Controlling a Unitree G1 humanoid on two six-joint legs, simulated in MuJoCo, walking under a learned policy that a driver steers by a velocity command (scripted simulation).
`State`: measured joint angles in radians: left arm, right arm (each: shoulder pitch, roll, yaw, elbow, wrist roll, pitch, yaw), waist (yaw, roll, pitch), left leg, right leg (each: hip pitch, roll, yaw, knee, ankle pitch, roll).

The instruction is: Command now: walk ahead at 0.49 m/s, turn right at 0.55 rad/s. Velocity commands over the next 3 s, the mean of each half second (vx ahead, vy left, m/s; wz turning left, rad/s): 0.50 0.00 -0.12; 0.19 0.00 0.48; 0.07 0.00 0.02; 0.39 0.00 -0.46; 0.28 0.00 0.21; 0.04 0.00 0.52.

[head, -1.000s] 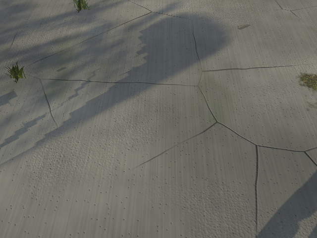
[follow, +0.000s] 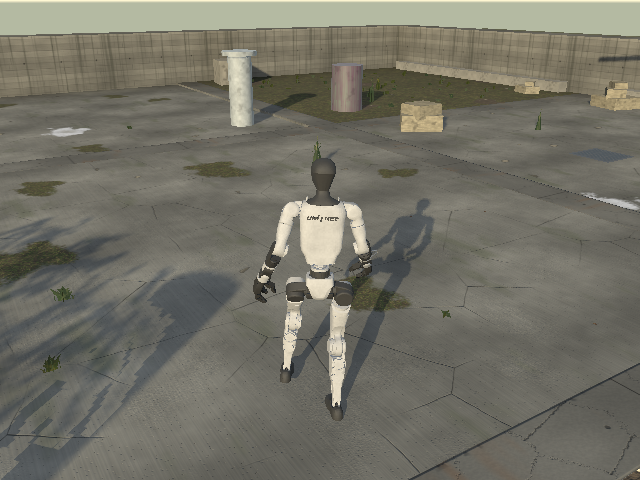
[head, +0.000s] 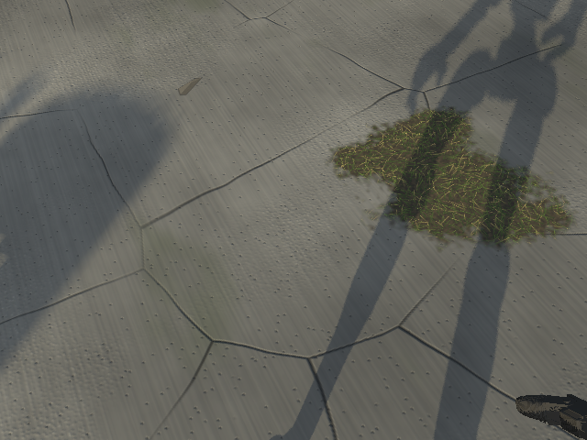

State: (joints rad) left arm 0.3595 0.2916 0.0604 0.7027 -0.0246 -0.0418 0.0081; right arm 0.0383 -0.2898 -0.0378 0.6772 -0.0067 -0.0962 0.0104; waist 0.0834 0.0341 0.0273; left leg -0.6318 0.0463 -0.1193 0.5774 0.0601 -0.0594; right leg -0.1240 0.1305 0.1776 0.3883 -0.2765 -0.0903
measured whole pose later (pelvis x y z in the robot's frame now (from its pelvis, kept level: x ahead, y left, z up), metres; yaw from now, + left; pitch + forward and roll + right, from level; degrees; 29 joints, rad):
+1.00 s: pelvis +0.42 +0.00 -0.01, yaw +16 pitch +1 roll -2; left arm 0.15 0.32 0.08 0.78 -0.02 -0.02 0.00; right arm 0.15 -0.31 -0.07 0.60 0.01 0.07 0.02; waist 0.03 0.01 0.06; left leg -0.39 0.05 0.02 0.60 -0.19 0.01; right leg -0.20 -0.07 -0.21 0.48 -0.28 0.02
